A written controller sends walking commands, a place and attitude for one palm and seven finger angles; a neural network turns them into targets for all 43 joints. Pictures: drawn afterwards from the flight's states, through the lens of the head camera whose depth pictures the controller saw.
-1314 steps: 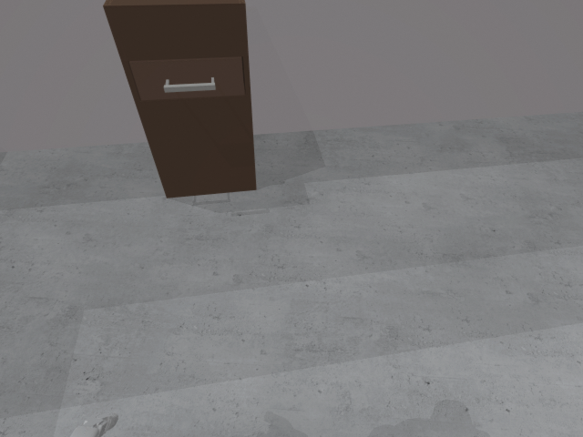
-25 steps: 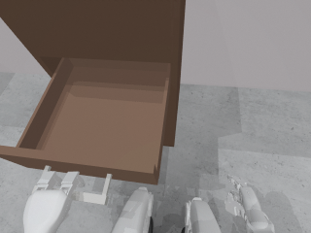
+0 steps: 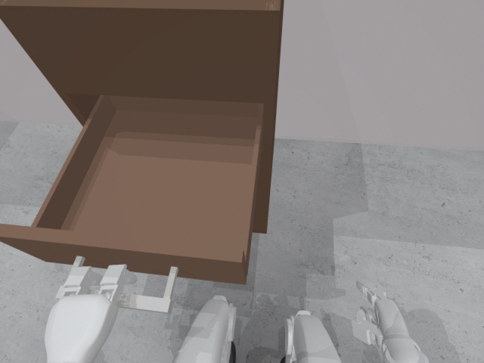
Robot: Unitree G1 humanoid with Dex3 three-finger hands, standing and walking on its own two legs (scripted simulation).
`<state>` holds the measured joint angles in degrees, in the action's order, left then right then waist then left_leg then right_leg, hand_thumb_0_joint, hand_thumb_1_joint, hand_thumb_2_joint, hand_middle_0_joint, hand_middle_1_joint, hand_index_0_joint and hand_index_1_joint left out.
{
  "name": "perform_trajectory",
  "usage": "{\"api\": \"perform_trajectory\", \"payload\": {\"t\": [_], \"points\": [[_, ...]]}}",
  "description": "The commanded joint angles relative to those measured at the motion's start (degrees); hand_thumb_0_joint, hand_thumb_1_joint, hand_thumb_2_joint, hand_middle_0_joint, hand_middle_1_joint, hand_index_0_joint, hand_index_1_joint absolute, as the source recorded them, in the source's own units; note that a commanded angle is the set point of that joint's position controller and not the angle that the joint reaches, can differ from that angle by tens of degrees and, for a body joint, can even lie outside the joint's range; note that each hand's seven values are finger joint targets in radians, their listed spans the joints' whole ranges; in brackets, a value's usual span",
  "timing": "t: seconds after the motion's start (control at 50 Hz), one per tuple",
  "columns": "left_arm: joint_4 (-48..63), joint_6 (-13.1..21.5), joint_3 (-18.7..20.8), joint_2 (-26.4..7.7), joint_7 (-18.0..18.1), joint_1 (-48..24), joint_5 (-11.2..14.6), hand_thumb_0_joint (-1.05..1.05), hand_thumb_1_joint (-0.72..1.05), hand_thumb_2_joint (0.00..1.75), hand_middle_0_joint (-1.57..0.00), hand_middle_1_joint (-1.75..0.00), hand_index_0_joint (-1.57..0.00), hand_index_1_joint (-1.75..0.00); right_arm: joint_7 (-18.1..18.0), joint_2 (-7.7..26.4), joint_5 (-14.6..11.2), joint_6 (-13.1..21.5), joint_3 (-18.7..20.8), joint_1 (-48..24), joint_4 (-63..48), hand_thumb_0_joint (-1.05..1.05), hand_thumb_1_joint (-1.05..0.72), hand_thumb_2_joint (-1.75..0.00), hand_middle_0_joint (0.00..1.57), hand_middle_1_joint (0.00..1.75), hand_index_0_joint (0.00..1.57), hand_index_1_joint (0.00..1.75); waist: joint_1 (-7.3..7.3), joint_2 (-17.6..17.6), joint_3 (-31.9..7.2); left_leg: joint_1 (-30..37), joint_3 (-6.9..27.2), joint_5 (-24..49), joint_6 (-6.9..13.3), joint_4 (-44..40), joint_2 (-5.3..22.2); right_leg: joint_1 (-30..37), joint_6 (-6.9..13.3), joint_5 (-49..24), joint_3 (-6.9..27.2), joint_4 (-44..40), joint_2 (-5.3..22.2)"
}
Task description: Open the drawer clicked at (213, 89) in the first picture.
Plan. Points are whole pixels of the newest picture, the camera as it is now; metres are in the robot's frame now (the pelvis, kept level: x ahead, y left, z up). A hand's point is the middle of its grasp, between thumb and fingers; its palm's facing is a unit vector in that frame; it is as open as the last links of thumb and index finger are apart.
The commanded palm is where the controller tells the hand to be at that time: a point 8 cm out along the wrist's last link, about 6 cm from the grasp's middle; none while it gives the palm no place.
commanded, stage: lift the hand off the handle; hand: left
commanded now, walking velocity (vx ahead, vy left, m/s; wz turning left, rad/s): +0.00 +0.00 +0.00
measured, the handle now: (119, 284) +0.23 +0.23 -0.02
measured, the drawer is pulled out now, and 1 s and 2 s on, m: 0.30 0.30 0.30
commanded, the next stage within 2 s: none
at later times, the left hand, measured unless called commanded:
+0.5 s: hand (101, 312) +0.19 +0.25 -0.02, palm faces -0.06 -0.10 -0.99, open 13.7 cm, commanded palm +0.18 +0.23 +0.03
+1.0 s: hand (91, 308) +0.19 +0.24 +0.02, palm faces -0.07 -0.11 -0.99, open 13.6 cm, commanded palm +0.18 +0.23 +0.07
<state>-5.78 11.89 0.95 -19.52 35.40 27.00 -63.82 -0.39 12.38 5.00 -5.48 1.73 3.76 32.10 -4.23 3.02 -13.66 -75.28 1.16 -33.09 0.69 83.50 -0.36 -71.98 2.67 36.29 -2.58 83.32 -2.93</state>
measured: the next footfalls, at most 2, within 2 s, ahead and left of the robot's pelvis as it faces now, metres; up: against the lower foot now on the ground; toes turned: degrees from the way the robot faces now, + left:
none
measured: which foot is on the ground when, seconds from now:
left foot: down 0.00-1.00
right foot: down 0.00-1.00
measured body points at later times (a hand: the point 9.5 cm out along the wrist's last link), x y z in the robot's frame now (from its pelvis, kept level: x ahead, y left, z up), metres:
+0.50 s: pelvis +0.00 +0.01 +0.02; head +0.09 +0.00 +0.46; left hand +0.18 +0.25 +0.03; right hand +0.21 -0.21 -0.09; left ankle +0.05 +0.11 -0.58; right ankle +0.03 -0.10 -0.58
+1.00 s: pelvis +0.02 +0.01 +0.05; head +0.09 +0.00 +0.49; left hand +0.19 +0.25 +0.07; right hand +0.23 -0.20 -0.06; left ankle +0.05 +0.11 -0.58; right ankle +0.03 -0.10 -0.58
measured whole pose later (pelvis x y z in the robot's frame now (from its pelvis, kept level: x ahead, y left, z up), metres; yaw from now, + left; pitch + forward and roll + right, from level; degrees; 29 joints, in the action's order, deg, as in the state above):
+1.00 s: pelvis +0.02 +0.01 +0.05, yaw +0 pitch +20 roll -2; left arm -1.4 5.8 -3.5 -20.0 33.0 29.4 -62.3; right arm 0.2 12.8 4.0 -5.9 0.5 7.0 28.5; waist -3.1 3.5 -12.3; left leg -62.2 0.7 -30.9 1.9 72.9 -0.5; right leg -58.5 1.4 33.1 -1.6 71.4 -2.9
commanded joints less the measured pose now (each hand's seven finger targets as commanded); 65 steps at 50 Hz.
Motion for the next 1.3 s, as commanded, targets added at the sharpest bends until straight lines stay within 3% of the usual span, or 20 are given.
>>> {"api": "perform_trajectory", "payload": {"t": [0.0, 0.12, 0.26, 0.44, 0.5, 0.58, 0.68, 0.74, 0.82, 0.88, 0.96, 1.04, 1.12, 1.14, 1.16, 1.28], "points": [[7.7, -0.5, 4.5, -8.7, 2.2, 1.5, 0.1, 0.0, -0.5, 0.3, -0.3, -1.2, -0.3, -1.2, -0.7, 5.7, 0.0, 2.4, 1.8, -4.1, -8.7, 0.0, -0.9, -0.9, 0.2, 0.3, 0.2, 0.3, 1.2, -2.6, -13.6, 16.1, 0.4, 7.9, 2.2, -10.1, -1.1, 6.7, 1.1, -8.3, 2.7, -16.1, 0.4], [6.8, -1.1, 3.4, -8.5, 3.0, -4.0, -0.9, 0.0, -0.5, 0.3, -0.3, -1.2, -0.3, -1.2, -0.9, 6.1, -0.1, 2.6, 1.7, -3.4, -8.3, 0.0, -0.9, -0.9, 0.2, 0.3, 0.2, 0.3, 1.94, -1.1, -14.3, 17.5, 0.5, 6.3, 2.1, -10.3, -1.0, 4.0, 0.8, -5.1, 2.0, -16.1, 0.4], [11.0, -3.4, 2.8, -8.7, 3.1, -1.5, 0.1, 0.0, -0.5, 0.3, -0.3, -1.2, -0.3, -1.2, -0.8, 6.5, -0.5, 2.3, 1.9, -2.5, -9.4, 0.0, -0.9, -0.9, 0.2, 0.3, 0.2, 0.3, 1.01, 0.8, -19.0, 23.1, 1.0, 11.3, 1.8, -12.8, -0.8, 7.5, 1.0, -9.9, 1.3, -16.3, 0.0], [9.8, -6.0, 0.3, -7.0, 2.2, -1.1, 0.6, 0.0, -0.5, 0.3, -0.3, -1.2, -0.3, -1.2, -1.0, 6.6, -1.0, 2.1, 1.5, -1.9, -9.8, 0.0, -0.9, -0.9, 0.2, 0.3, 0.2, 0.3, 2.52, -1.3, -12.8, 24.1, 1.3, 9.1, 1.9, -16.2, -0.3, 8.9, 0.9, -8.1, 0.1, -19.5, 0.0], [10.2, -6.0, 1.4, -8.2, 2.1, -0.6, 0.8, 0.0, -0.5, 0.3, -0.3, -1.2, -0.3, -1.2, -1.1, 6.6, -1.0, 2.2, 1.5, -1.7, -10.1, 0.0, -0.9, -0.9, 0.2, 0.3, 0.2, 0.3, 1.84, -1.1, -13.3, 25.0, 1.2, 10.2, 1.9, -17.1, -0.3, 10.4, 1.1, -8.9, 0.3, -20.0, -0.1], [13.3, -5.8, -0.5, -7.2, 1.8, -0.1, 0.7, 0.0, -0.5, 0.3, -0.3, -1.2, -0.3, -1.2, -0.5, 6.7, -1.0, 2.2, 1.5, -1.8, -11.1, 0.0, -0.9, -0.9, 0.2, 0.3, 0.2, 0.3, 1.84, 2.0, -13.2, 28.0, 1.1, 11.2, 1.7, -18.3, -0.4, 10.6, 1.3, -9.3, -0.1, -20.7, -0.1], [12.5, -5.9, 0.3, -7.5, 1.5, 0.5, 0.6, 0.0, -0.5, 0.3, -0.3, -1.2, -0.3, -1.2, -0.3, 6.7, -0.9, 2.0, 1.4, -1.4, -11.3, 0.0, -0.9, -0.9, 0.2, 0.3, 0.2, 0.3, 2.29, -0.3, -11.8, 28.1, 1.0, 11.5, 1.8, -18.7, -0.3, 11.6, 1.1, -9.9, 0.0, -21.7, -0.1], [12.7, -6.0, 0.9, -8.0, 1.6, 0.5, 0.7, 0.0, -0.5, 0.3, -0.3, -1.2, -0.3, -1.2, -0.2, 6.8, -1.0, 1.9, 1.3, -1.3, -11.7, 0.0, -0.9, -0.9, 0.2, 0.3, 0.2, 0.3, 2.2, 0.4, -10.9, 28.7, 0.9, 11.4, 1.8, -19.4, -0.4, 12.4, 1.1, -10.0, 0.1, -22.5, -0.1], [14.4, -6.0, 1.6, -8.4, 1.3, 1.4, 1.2, 0.0, -0.5, 0.3, -0.3, -1.2, -0.3, -1.2, 0.0, 6.9, -1.0, 2.0, 1.4, -0.8, -12.2, 0.0, -0.9, -0.9, 0.2, 0.3, 0.2, 0.3, 1.76, 0.6, -13.4, 31.2, 0.6, 14.4, 1.8, -19.9, -0.4, 14.1, 1.1, -12.5, 0.6, -22.9, -0.2], [16.2, -5.8, 0.2, -7.5, 0.8, 0.7, 1.8, 0.0, -0.5, 0.3, -0.3, -1.2, -0.3, -1.2, 0.0, 7.0, -1.0, 1.9, 1.4, -0.8, -12.4, 0.0, -0.9, -0.9, 0.2, 0.3, 0.2, 0.3, 2.28, 1.4, -12.5, 31.9, 0.6, 14.6, 1.8, -20.5, -0.4, 15.0, 1.0, -13.2, 0.4, -23.6, 0.0], [15.8, -5.5, 0.9, -8.1, 0.3, 3.3, 1.9, 0.0, -0.5, 0.3, -0.3, -1.2, -0.3, -1.2, 0.3, 6.7, -1.0, 1.8, 1.1, -0.7, -12.7, 0.0, -0.9, -0.9, 0.2, 0.3, 0.2, 0.3, 2.09, -0.6, -12.2, 31.9, 0.3, 15.5, 1.8, -20.9, -0.6, 16.3, 0.9, -14.5, 0.8, -24.3, 0.0], [16.4, -5.2, 0.8, -7.6, -0.1, 4.5, 2.1, 0.0, -0.5, 0.3, -0.3, -1.2, -0.3, -1.2, 0.5, 6.7, -1.1, 1.6, 1.3, -0.6, -12.9, 0.0, -0.9, -0.9, 0.2, 0.3, 0.2, 0.3, 1.88, 0.6, -11.2, 32.8, 0.2, 15.7, 1.8, -21.8, -0.5, 17.7, 1.1, -15.4, 0.9, -25.2, -0.1], [16.5, -5.4, 0.7, -7.7, -0.8, 5.6, 2.5, 0.0, -0.5, 0.3, -0.3, -1.2, -0.3, -1.2, 0.9, 6.6, -1.2, 1.5, 1.1, -0.4, -13.3, 0.0, -0.9, -0.9, 0.2, 0.3, 0.2, 0.3, 2.08, -1.6, -10.3, 33.2, 0.0, 15.6, 1.9, -22.3, -0.6, 18.3, 1.0, -15.5, 1.4, -26.2, -0.1], [17.2, -5.1, 1.4, -8.2, -0.7, 5.9, 2.5, 0.0, -0.5, 0.3, -0.3, -1.2, -0.3, -1.2, 0.7, 6.7, -1.3, 1.4, 1.4, -0.3, -13.5, 0.0, -0.9, -0.9, 0.2, 0.3, 0.2, 0.3, 1.77, -0.4, -9.9, 33.2, 0.0, 15.3, 1.9, -22.8, -0.6, 19.2, 1.1, -15.7, 1.3, -26.3, -0.1], [16.7, -5.3, 1.3, -8.2, -0.8, 6.3, 2.3, 0.0, -0.5, 0.3, -0.3, -1.2, -0.3, -1.2, 1.0, 6.6, -1.1, 1.3, 1.2, -0.1, -13.5, 0.0, -0.9, -0.9, 0.2, 0.3, 0.2, 0.3, 1.96, -2.1, -10.7, 33.4, -0.2, 15.5, 1.9, -22.6, -0.6, 18.8, 0.9, -15.7, 1.4, -26.4, 0.0], [18.4, -4.5, 1.6, -7.9, -1.5, 10.3, 2.9, 0.0, -0.5, 0.3, -0.3, -1.2, -0.3, -1.2, 1.4, 6.3, -1.5, 1.1, 1.2, -0.1, -14.0, 0.0, -0.9, -0.9, 0.2, 0.3, 0.2, 0.3, 1.15, -0.4, -9.8, 34.9, -0.6, 17.9, 1.8, -23.9, -0.9, 22.2, 1.2, -19.1, 1.6, -27.4, -0.2]]}}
